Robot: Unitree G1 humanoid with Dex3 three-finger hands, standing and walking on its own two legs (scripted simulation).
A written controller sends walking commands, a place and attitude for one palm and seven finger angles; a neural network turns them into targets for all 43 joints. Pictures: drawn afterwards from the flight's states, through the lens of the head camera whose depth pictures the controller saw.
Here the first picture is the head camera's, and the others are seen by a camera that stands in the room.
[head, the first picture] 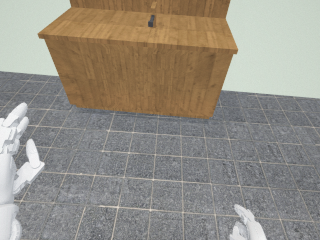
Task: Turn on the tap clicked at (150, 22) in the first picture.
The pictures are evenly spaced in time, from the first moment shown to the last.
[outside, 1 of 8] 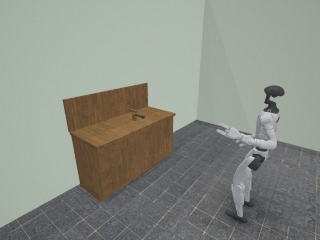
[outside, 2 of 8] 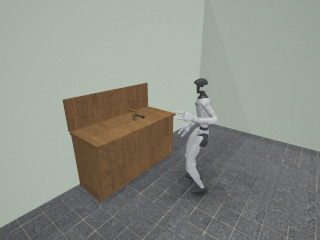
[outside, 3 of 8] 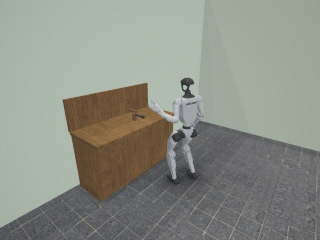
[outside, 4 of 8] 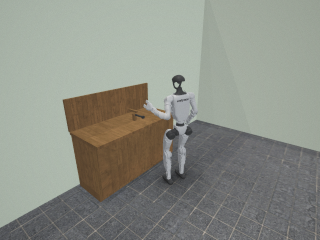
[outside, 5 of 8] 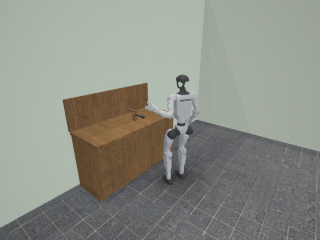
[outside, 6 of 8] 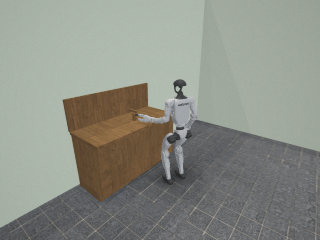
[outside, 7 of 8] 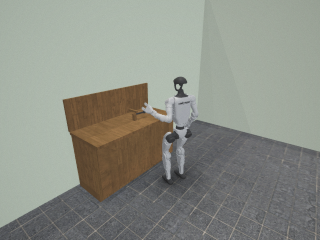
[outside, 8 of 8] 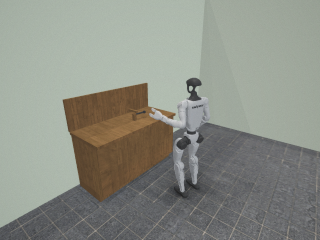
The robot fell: no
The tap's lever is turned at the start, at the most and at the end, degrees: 0 80 80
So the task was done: yes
